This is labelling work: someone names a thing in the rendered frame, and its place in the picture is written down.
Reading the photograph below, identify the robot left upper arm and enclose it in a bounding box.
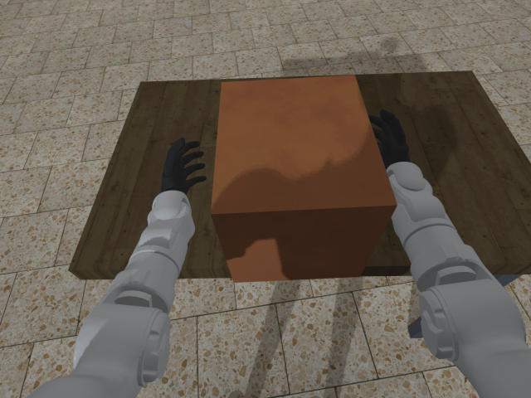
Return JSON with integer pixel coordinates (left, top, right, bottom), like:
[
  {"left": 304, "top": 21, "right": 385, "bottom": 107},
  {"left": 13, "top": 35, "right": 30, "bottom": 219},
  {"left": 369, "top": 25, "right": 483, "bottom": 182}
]
[{"left": 26, "top": 303, "right": 170, "bottom": 398}]

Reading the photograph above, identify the robot right upper arm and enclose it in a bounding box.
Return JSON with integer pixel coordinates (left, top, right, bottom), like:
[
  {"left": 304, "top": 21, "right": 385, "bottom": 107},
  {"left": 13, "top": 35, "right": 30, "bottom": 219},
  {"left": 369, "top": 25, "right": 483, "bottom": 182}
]
[{"left": 419, "top": 279, "right": 531, "bottom": 398}]

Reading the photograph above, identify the right robot hand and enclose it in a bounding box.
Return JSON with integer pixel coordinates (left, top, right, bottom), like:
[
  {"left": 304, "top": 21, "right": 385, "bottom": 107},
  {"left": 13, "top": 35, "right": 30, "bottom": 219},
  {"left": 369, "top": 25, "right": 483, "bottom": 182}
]
[{"left": 368, "top": 109, "right": 410, "bottom": 170}]

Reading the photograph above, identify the table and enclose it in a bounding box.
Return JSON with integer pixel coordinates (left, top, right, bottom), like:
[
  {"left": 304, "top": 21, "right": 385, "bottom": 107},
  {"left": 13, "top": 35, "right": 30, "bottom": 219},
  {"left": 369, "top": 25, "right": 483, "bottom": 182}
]
[{"left": 68, "top": 70, "right": 531, "bottom": 338}]

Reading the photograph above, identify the carton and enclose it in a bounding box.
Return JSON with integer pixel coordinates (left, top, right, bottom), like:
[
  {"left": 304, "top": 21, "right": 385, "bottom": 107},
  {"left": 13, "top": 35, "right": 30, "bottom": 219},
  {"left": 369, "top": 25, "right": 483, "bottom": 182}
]
[{"left": 211, "top": 75, "right": 397, "bottom": 283}]

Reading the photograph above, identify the left robot hand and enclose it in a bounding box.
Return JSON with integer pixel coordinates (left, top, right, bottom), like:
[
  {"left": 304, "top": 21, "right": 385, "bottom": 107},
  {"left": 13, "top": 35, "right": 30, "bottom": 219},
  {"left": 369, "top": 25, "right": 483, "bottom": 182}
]
[{"left": 161, "top": 138, "right": 207, "bottom": 195}]

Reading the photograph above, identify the right robot forearm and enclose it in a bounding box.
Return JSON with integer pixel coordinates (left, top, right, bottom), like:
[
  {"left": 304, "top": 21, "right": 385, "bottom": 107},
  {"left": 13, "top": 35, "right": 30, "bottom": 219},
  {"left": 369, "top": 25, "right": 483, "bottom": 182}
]
[{"left": 386, "top": 162, "right": 526, "bottom": 343}]

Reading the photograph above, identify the left robot forearm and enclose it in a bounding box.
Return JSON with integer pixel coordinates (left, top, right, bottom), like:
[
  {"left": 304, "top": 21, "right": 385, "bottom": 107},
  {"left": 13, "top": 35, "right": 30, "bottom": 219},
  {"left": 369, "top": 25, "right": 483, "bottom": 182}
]
[{"left": 73, "top": 190, "right": 195, "bottom": 369}]

